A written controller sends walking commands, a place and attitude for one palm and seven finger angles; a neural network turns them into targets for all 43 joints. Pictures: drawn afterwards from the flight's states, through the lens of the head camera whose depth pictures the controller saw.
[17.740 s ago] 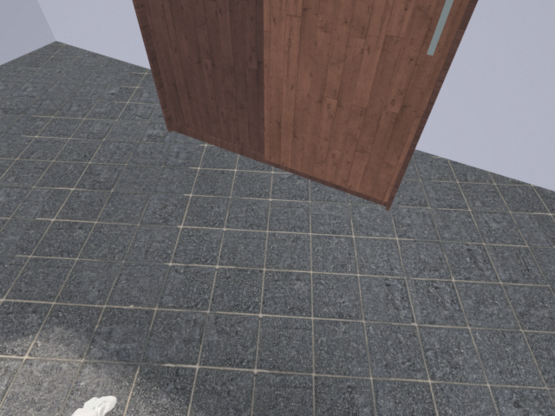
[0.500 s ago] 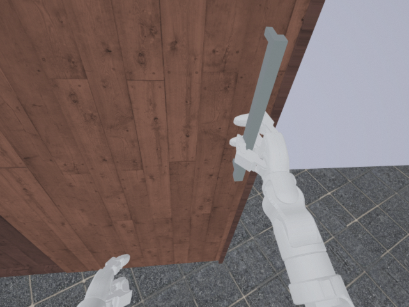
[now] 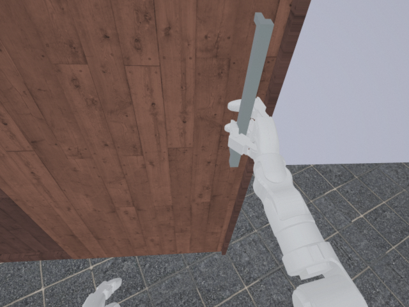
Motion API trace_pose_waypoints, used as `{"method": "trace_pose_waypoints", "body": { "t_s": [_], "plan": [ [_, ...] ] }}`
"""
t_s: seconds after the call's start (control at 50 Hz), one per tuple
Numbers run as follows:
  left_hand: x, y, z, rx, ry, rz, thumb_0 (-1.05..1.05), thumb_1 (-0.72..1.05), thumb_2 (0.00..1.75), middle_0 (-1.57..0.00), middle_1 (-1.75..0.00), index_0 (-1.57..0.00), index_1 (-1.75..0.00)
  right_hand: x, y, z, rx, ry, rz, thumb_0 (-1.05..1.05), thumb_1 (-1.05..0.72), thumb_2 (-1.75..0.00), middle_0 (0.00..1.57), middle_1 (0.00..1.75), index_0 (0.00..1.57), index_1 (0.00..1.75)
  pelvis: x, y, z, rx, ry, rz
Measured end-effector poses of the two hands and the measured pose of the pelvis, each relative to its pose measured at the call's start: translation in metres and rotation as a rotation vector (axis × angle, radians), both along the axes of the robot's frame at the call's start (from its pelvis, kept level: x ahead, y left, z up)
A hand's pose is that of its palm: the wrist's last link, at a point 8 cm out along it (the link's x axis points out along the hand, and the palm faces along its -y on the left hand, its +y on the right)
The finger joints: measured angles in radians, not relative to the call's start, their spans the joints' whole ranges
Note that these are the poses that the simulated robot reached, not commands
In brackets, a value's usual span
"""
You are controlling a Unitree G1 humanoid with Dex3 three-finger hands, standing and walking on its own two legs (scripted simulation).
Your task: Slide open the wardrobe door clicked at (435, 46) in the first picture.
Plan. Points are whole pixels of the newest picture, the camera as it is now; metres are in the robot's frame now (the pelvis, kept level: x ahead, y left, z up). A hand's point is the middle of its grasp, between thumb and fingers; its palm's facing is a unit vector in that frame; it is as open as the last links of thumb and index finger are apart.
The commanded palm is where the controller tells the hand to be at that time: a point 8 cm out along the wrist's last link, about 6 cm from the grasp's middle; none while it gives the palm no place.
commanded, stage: step sideways, sliding the door along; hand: right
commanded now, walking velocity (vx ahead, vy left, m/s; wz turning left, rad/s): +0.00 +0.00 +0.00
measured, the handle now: (243, 105) +0.45 -0.04 +0.18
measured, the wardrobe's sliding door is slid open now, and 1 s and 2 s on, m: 0.01 0.03 0.31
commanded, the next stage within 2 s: none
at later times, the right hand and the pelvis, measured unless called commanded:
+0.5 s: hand (228, 137) +0.40 -0.02 +0.14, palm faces +0.01 +1.00 -0.07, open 5.9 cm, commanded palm +0.38 +0.00 +0.14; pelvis -0.01 +0.07 -0.01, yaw +2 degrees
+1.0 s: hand (210, 134) +0.41 +0.02 +0.13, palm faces +0.33 +0.94 -0.08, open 6.3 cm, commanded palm +0.37 +0.06 +0.13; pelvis +0.01 +0.21 -0.01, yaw -1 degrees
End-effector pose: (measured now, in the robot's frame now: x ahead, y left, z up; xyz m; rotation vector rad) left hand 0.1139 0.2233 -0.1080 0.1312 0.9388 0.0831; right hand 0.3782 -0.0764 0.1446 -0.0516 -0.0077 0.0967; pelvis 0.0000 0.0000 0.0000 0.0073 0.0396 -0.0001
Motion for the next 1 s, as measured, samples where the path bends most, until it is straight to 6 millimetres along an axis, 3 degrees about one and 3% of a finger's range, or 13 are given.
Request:
{"method": "trace_pose_waypoints", "body": {
  "t_s": [0.2,0.38,0.48,0.6,0.76,0.82,0.9,1.0],
  "plan": [
    [-0.007,0.012,-0.003,0.056,-0.018,0.120,0.01,0.90,0.90,-0.21,-0.30,-0.20,-0.30,0.006,-0.006,-0.003,-0.064,-0.083,0.070,-0.03,-0.71,-0.82,0.39,1.37,0.29,1.40,-0.008,0.007,-0.003,-0.010,-0.026,0.069],
    [-0.002,0.053,-0.018,0.054,0.014,0.092,0.01,0.90,0.90,-0.21,-0.30,-0.20,-0.30,0.005,0.000,-0.005,-0.061,-0.121,-0.033,-0.03,-0.72,-0.85,0.44,1.39,0.31,1.40,-0.007,0.050,-0.012,0.026,-0.075,0.077],
    [0.013,0.081,-0.009,0.121,0.015,0.056,0.01,0.90,0.90,-0.21,-0.30,-0.20,-0.30,0.002,0.007,-0.007,-0.015,-0.120,-0.090,-0.01,-0.76,-0.86,0.44,1.40,0.24,1.40,-0.009,0.065,-0.009,0.007,-0.079,0.031],
    [0.041,0.098,0.003,0.123,-0.057,0.024,0.01,0.90,0.90,-0.20,-0.30,-0.20,-0.30,0.002,0.011,-0.010,0.005,-0.167,-0.102,-0.01,-0.78,-0.86,0.40,1.40,0.22,1.40,-0.011,0.081,-0.011,0.003,-0.087,0.060],
    [0.065,0.112,0.018,0.055,-0.058,-0.077,0.01,0.90,0.90,-0.21,-0.30,-0.20,-0.30,-0.001,0.022,-0.010,0.011,-0.152,-0.182,-0.01,-0.79,-0.87,0.36,1.40,0.22,1.40,-0.002,0.133,0.006,0.066,-0.079,0.065],
    [0.076,0.127,0.014,0.020,-0.083,-0.102,0.01,0.90,0.90,-0.21,-0.30,-0.20,-0.30,-0.002,0.029,-0.010,0.001,-0.156,-0.242,-0.01,-0.79,-0.87,0.37,1.40,0.22,1.40,0.004,0.160,0.004,0.071,-0.089,0.059],
    [0.096,0.157,-0.005,-0.025,-0.134,-0.129,0.01,0.90,0.90,-0.21,-0.30,-0.20,-0.30,-0.003,0.039,-0.010,-0.039,-0.178,-0.358,-0.01,-0.76,-0.87,0.40,1.40,0.19,1.40,0.014,0.198,-0.015,0.042,-0.103,0.025],
    [0.108,0.200,-0.013,0.038,-0.144,-0.069,0.01,0.90,0.90,-0.21,-0.30,-0.20,-0.30,-0.007,0.054,-0.009,-0.050,-0.146,-0.426,-0.02,-0.76,-0.87,0.43,1.40,0.13,1.40,0.014,0.206,-0.011,0.006,-0.078,-0.020]
  ]
}}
